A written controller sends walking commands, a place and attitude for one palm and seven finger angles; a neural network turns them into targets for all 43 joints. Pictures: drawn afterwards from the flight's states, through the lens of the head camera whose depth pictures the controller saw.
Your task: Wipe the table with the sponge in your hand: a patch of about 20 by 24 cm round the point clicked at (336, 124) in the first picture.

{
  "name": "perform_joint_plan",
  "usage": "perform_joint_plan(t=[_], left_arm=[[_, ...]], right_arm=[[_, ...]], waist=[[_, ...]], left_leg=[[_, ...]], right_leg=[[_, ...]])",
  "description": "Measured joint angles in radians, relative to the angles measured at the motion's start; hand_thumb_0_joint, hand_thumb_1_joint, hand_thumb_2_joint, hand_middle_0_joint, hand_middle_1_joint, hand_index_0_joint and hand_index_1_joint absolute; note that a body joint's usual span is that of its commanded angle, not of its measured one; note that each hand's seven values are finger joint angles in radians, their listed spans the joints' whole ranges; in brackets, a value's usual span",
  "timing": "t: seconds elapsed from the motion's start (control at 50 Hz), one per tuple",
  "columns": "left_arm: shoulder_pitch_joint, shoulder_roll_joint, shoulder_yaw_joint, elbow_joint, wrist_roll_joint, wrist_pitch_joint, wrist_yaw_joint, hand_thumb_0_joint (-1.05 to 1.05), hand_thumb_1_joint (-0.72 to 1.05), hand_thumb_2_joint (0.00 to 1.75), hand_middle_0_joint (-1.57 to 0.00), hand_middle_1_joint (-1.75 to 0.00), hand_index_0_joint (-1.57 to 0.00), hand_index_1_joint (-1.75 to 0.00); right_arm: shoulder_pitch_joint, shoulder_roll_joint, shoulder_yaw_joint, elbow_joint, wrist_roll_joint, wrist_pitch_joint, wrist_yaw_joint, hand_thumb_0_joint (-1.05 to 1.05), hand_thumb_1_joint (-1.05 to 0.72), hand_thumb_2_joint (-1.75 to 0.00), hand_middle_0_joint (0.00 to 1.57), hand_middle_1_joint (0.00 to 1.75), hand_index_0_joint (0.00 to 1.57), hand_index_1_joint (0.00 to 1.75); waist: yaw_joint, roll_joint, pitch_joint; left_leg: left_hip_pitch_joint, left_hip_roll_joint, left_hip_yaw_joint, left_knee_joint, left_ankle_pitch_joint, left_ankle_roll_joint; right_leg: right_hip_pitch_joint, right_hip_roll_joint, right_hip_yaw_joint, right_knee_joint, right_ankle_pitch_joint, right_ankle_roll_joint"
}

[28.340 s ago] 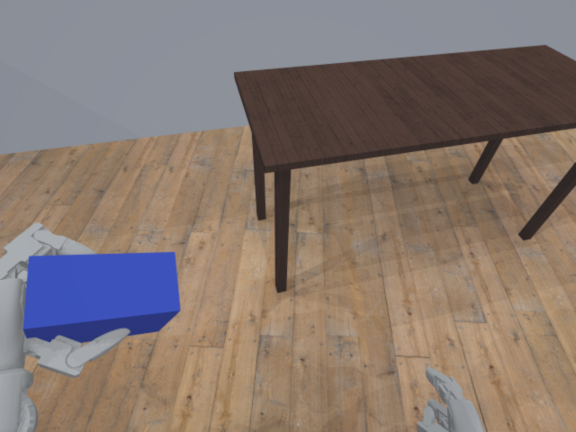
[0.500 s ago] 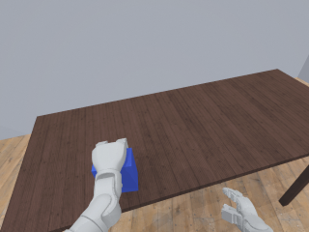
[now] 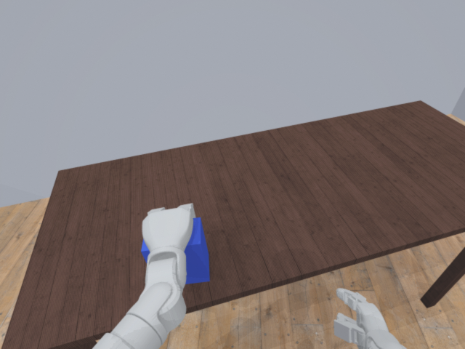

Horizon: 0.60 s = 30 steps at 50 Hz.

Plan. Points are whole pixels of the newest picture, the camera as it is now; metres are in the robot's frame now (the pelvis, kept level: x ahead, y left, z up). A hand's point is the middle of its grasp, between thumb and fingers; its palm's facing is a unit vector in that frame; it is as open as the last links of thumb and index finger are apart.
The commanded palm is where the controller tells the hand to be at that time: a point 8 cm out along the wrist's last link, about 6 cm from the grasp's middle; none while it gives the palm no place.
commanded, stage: wipe back along the third lane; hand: left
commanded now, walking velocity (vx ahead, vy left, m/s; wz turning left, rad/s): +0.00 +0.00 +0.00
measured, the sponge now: (181, 260) +0.30 +0.16 -0.02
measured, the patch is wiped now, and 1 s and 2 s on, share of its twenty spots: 1.00 1.00 1.00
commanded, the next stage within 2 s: slide back across to the middle lane in 0.28 s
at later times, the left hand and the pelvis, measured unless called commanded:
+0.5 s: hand (174, 243) +0.30 +0.16 +0.03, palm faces +0.00 -0.09 -1.00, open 10.4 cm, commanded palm +0.24 +0.16 +0.08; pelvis +0.00 +0.00 +0.00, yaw +0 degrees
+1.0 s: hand (147, 254) +0.26 +0.20 +0.04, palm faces +0.03 -0.16 -0.99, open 10.3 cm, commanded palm +0.21 +0.22 +0.09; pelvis +0.01 +0.00 +0.01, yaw -2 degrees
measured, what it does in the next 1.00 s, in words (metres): stands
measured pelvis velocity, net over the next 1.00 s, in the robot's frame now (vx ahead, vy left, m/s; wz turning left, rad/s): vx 0.01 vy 0.00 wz -0.03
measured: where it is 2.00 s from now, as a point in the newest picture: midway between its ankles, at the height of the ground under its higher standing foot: outside the picture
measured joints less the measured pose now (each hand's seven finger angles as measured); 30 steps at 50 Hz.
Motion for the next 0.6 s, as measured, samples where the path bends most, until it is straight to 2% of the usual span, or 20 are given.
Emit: perform_joint_plan(t=[0.44,0.6], left_arm=[[-0.028,-0.001,0.023,0.046,-0.010,-0.022,0.000,-0.01,-0.50,1.01,-0.66,-1.32,-0.70,-1.32],[0.052,0.027,0.076,-0.044,-0.030,-0.055,0.002,-0.01,-0.50,1.01,-0.66,-1.32,-0.71,-1.32]], right_arm=[[0.014,-0.005,-0.002,0.004,-0.003,-0.015,-0.022,0.01,-0.90,-0.90,0.20,0.30,0.20,0.30],[0.014,0.003,0.004,-0.004,-0.007,-0.021,-0.023,0.01,-0.90,-0.90,0.20,0.30,0.20,0.30]], waist=[[-0.006,-0.003,0.000],[-0.017,-0.004,0.008]], left_leg=[[-0.001,0.003,0.000,-0.008,0.010,0.002],[0.038,0.009,0.013,-0.029,0.010,0.002]], right_leg=[[-0.003,0.003,0.001,-0.006,0.011,-0.002],[0.030,0.009,0.013,-0.028,0.015,-0.002]])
